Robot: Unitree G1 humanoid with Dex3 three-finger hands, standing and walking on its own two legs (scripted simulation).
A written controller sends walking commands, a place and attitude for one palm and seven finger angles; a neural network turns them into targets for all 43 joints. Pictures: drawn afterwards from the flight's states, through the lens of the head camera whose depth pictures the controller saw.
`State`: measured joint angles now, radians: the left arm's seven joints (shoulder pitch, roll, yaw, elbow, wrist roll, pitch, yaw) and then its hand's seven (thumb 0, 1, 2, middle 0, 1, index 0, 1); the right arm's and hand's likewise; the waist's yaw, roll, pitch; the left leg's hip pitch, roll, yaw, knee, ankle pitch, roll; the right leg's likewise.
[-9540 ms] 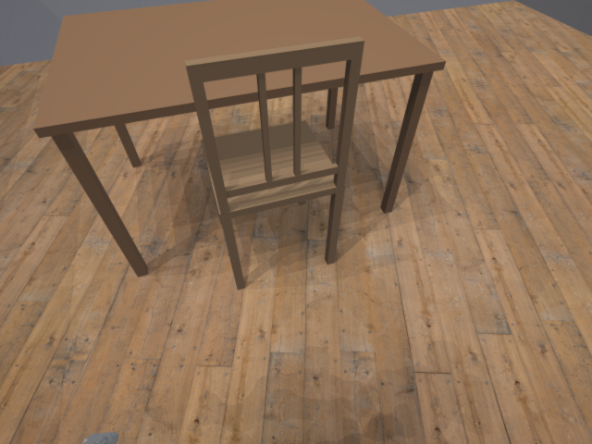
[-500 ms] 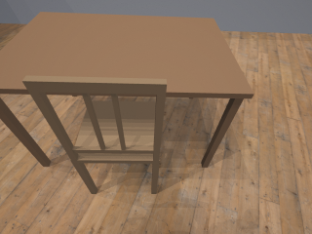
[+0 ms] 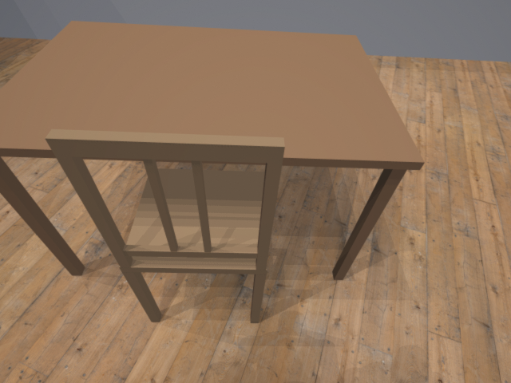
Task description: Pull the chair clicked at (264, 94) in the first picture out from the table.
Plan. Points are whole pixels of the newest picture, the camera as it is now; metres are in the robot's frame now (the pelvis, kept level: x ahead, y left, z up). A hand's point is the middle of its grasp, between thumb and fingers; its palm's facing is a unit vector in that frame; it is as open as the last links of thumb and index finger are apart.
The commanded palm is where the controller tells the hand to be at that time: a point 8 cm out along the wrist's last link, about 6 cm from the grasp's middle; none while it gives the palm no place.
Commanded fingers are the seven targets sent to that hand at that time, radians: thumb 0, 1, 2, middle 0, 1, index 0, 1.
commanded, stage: look again from close up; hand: left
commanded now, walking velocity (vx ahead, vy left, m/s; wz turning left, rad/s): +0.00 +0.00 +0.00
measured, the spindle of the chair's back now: (163, 210) +0.47 +0.24 -0.08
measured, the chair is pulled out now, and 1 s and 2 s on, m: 0.00 0.00 0.00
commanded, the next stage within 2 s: raise the hand toward the chair's back in 0.16 s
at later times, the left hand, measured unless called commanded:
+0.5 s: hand (154, 322) +0.21 +0.17 -0.02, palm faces +0.17 -0.98 -0.08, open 7.9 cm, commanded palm +0.11 +0.23 -0.07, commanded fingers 0.00 0.60 0.77 -0.17 -0.25 -0.17 -0.25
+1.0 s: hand (154, 361) +0.17 +0.17 -0.07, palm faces +0.06 -1.00 -0.04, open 12.0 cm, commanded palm +0.12 +0.23 -0.06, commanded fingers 0.00 0.01 0.52 -0.11 -0.16 -0.11 -0.16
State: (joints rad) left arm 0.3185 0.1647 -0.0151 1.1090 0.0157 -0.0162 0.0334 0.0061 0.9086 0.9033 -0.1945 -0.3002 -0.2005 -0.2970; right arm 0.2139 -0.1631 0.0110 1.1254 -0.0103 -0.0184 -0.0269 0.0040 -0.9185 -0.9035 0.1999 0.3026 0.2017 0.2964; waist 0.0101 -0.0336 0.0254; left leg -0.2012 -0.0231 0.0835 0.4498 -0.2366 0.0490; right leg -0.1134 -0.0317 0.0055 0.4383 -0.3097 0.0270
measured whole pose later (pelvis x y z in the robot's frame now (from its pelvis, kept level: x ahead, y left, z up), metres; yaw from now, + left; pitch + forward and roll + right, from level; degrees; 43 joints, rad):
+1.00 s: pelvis -0.06 -0.05 -0.12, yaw +3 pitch +16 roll -2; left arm 0.30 0.25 0.23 0.02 -0.32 -0.32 -0.35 0.01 0.24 0.62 -0.13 -0.20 -0.14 -0.19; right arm 0.18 -0.19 0.00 0.65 0.02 -0.30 -0.09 0.01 -0.90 -0.90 0.20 0.30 0.21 0.30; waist 0.03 0.03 -0.12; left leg -1.07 0.04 -0.05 1.26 -0.48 -0.03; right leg -0.95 0.03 -0.13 1.26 -0.60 -0.07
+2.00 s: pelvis -0.04 -0.02 -0.09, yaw +3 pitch +16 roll -3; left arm 0.28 0.27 0.23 0.00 -0.29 -0.32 -0.24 -0.01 -0.50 0.30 -0.06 -0.08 -0.06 -0.08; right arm 0.23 -0.25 0.01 0.59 0.00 -0.26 -0.06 0.01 -0.90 -0.90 0.20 0.30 0.21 0.30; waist 0.00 0.03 -0.13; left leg -0.96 0.03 -0.02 1.16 -0.47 0.03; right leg -0.83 0.02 -0.09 1.12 -0.56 -0.02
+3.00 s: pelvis -0.04 -0.02 -0.10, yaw +2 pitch +18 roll -2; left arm 0.07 0.21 0.15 0.17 -0.21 -0.35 -0.15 -0.01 -0.50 0.30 -0.06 -0.08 -0.06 -0.08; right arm 0.21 -0.25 0.01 0.62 -0.01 -0.25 -0.05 0.01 -0.90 -0.90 0.20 0.30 0.20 0.30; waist -0.02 0.03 -0.15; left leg -1.03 0.03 0.00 1.19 -0.48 0.01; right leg -0.92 0.03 -0.07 1.18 -0.57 -0.03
